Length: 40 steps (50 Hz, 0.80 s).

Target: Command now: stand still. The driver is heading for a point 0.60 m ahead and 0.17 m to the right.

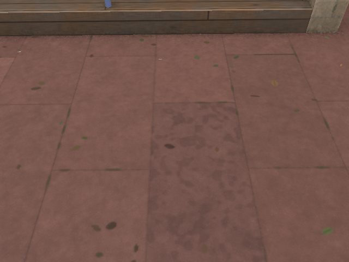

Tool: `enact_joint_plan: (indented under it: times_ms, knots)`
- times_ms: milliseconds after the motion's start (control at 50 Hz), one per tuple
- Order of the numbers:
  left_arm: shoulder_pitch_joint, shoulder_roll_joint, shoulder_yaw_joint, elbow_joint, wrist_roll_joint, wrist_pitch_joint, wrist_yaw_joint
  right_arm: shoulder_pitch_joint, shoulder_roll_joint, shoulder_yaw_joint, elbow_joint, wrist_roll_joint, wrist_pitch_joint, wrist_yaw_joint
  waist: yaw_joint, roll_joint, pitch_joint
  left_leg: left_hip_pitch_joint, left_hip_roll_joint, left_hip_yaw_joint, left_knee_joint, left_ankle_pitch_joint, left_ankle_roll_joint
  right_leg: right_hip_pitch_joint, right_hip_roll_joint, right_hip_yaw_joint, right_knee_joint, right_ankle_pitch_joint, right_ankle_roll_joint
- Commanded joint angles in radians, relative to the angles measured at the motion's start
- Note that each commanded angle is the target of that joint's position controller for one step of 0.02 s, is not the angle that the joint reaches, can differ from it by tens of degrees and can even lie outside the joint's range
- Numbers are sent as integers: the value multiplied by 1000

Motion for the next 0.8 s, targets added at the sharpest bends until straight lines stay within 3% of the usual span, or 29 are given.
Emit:
enact_joint_plan:
  times_ms: [20, 500, 780, 800]
  knots:
    - [12, 94, 23, -48, -1, -10, 5, 6, -77, -20, -55, 1, -14, -5, 0, 1, -13, -52, 42, -47, -127, 153, 28, 44, 7, -7, -68, 149, -27]
    - [49, 83, 20, 83, -7, 1, 14, 92, -82, -18, 86, 7, -9, -32, -2, -3, 19, -38, 34, -25, -149, 152, 12, 50, 20, -15, -100, 149, -39]
    - [75, 70, 13, 176, -10, 9, 14, 138, -75, -8, 185, 10, -7, -35, -2, 0, 41, -21, 33, -17, -177, 158, 5, 60, 28, -22, -132, 147, -42]
    - [96, 59, 9, 192, -10, 10, 13, 161, -67, -6, 203, 11, -5, -36, -3, 4, 15, -9, 24, -8, -184, 42, 9, 71, 43, -40, -127, 48, -45]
